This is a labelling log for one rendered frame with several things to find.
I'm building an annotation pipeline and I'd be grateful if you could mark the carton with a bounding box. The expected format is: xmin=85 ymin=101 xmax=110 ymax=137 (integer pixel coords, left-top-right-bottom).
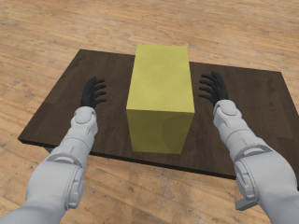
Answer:
xmin=126 ymin=44 xmax=195 ymax=154

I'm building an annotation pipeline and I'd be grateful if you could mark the right robot forearm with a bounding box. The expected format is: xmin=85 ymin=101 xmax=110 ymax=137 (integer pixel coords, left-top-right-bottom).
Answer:
xmin=213 ymin=99 xmax=298 ymax=188

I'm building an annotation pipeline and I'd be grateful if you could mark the robot right hand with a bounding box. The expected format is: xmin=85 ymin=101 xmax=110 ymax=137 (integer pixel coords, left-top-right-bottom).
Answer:
xmin=198 ymin=71 xmax=229 ymax=108

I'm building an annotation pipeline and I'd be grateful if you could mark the right robot upper arm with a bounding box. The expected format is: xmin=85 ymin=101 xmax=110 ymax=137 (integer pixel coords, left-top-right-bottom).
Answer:
xmin=234 ymin=151 xmax=299 ymax=224

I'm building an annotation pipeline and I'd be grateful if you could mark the robot left hand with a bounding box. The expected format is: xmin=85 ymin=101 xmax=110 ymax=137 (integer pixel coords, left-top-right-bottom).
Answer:
xmin=79 ymin=77 xmax=107 ymax=109

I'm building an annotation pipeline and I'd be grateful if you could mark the left robot forearm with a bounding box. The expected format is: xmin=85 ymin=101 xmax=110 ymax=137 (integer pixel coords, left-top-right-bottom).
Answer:
xmin=25 ymin=106 xmax=98 ymax=201

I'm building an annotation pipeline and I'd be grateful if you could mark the table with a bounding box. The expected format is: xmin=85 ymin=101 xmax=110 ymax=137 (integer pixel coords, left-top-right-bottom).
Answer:
xmin=17 ymin=49 xmax=299 ymax=211

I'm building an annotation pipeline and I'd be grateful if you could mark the left robot upper arm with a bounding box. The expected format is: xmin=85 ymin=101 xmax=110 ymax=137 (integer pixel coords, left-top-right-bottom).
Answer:
xmin=0 ymin=161 xmax=85 ymax=224

